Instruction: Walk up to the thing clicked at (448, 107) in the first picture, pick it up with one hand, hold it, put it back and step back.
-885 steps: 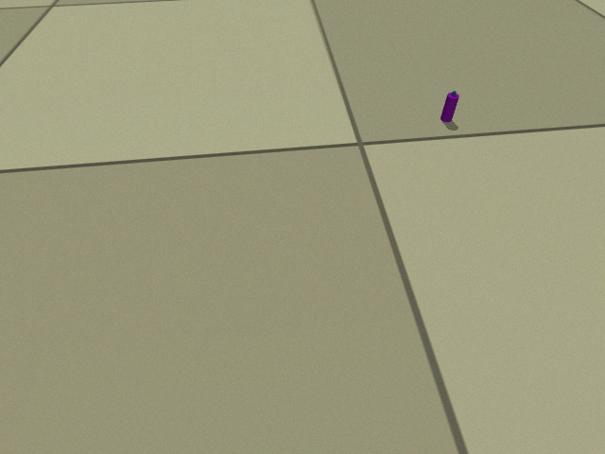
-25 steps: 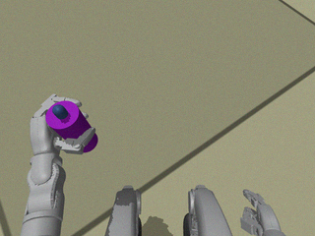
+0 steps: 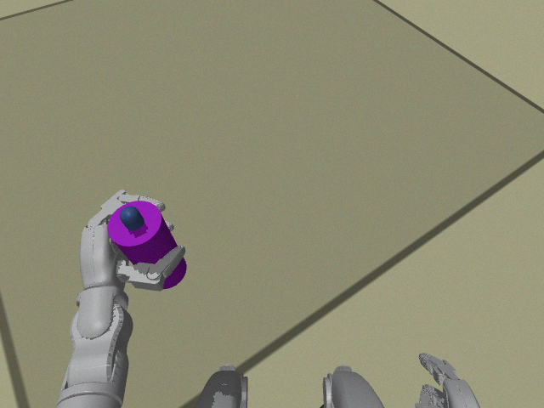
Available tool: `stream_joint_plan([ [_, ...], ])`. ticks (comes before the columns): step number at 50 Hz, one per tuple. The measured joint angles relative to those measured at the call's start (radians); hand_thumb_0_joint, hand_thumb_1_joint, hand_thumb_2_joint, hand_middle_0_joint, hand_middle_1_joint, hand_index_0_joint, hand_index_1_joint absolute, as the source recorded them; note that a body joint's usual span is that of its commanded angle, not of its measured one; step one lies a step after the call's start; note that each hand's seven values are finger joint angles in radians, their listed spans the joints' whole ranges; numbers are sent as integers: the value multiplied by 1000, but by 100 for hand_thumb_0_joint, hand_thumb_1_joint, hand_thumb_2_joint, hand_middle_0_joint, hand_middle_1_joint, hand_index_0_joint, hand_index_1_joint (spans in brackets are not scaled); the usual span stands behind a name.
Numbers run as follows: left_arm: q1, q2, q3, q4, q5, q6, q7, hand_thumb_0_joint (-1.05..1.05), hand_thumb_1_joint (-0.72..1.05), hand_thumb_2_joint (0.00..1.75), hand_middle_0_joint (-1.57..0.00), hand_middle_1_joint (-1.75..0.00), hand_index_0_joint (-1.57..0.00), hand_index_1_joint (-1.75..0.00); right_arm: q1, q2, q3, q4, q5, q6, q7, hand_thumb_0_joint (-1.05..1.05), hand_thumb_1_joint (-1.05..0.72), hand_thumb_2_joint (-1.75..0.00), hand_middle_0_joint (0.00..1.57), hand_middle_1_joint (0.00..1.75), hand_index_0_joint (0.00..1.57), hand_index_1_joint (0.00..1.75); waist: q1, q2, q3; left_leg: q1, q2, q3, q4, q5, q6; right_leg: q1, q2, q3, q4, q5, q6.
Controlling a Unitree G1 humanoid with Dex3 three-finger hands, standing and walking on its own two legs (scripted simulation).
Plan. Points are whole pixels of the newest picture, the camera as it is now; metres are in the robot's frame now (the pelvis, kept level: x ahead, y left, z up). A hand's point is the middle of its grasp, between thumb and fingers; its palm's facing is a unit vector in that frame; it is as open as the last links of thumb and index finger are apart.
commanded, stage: lift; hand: left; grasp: from the side
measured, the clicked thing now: (149, 245) +0.34 +0.19 +0.03
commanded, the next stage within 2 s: hold in 0.60 s
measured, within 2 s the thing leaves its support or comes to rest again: neither
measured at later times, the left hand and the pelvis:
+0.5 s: hand (154, 223) +0.35 +0.17 +0.08, palm faces +0.18 -0.98 -0.03, open 9.0 cm; pelvis +0.01 -0.01 +0.04, yaw +0 degrees
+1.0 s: hand (154, 214) +0.35 +0.17 +0.10, palm faces +0.18 -0.98 -0.02, open 8.9 cm; pelvis +0.02 -0.01 +0.05, yaw +0 degrees
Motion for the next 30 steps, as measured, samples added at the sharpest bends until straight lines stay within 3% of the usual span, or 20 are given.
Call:
stream_joint_plan([
  [30, 4, -28, -17, 49, 8, -13, 6, 0, -30, 114, -78, -108, -78, -110, 17, 5, -5, 25, -13, 20, 2, 1, -91, -90, 20, 30, 20, 30, -1, -4, 44, 258, 3, 12, -219, 65, -8, 249, 6, 3, -207, 60, -7],
])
